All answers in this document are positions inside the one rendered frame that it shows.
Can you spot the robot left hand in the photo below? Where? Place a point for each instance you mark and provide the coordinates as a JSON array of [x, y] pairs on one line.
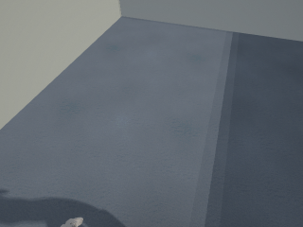
[[73, 222]]

